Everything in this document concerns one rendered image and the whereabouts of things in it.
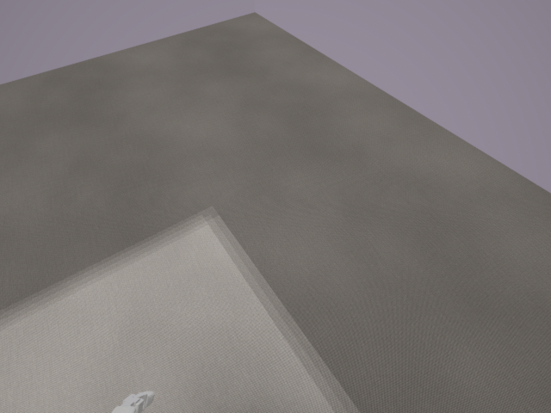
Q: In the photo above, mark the robot left hand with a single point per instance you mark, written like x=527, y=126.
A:
x=135, y=403

